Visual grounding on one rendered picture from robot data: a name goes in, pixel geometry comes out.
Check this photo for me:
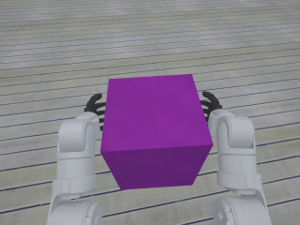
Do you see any robot right forearm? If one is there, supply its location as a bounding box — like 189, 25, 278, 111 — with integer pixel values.
208, 109, 272, 225

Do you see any robot left forearm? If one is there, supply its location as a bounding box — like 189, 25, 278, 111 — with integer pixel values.
46, 112, 101, 225

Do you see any carton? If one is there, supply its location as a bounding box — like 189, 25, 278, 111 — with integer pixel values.
100, 74, 214, 190

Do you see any robot right upper arm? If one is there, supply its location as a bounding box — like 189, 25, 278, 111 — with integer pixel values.
212, 196, 271, 225

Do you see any right robot hand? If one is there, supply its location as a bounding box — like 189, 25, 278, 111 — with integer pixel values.
200, 91, 222, 126

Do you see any robot left upper arm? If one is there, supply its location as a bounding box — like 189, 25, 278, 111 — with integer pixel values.
47, 200, 103, 225

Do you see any left robot hand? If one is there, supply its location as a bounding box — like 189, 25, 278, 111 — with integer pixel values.
84, 93, 106, 131

